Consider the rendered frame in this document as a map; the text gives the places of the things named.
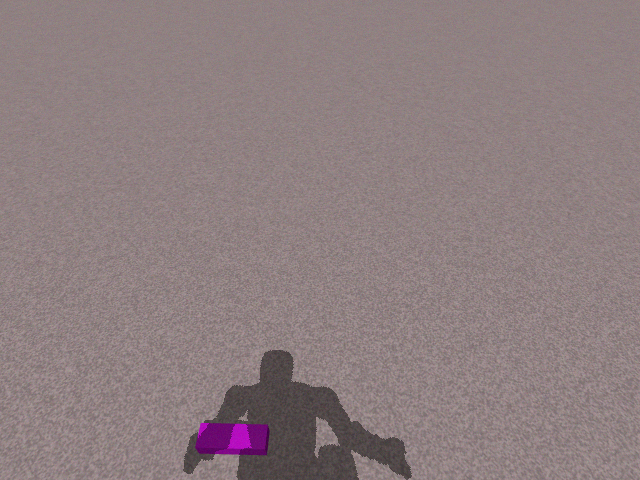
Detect carton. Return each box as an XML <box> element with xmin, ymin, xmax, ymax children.
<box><xmin>195</xmin><ymin>423</ymin><xmax>270</xmax><ymax>455</ymax></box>

